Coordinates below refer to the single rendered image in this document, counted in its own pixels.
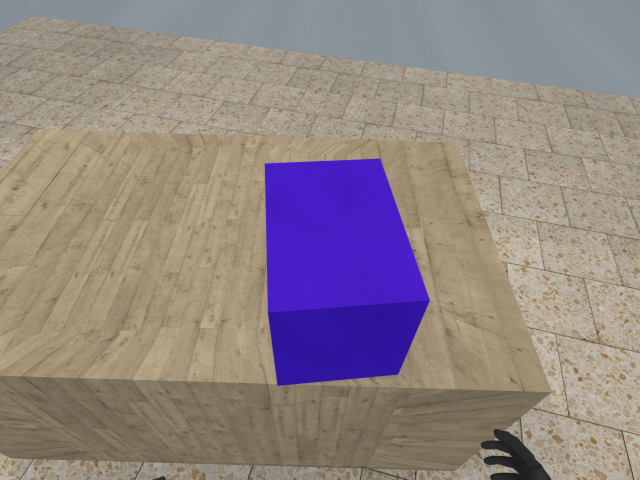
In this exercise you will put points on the pedestal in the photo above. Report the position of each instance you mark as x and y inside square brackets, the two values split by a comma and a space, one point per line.
[134, 311]

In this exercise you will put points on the right robot hand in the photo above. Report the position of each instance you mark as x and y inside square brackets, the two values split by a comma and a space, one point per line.
[522, 460]

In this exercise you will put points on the carton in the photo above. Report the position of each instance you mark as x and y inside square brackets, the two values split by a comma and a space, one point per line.
[345, 294]

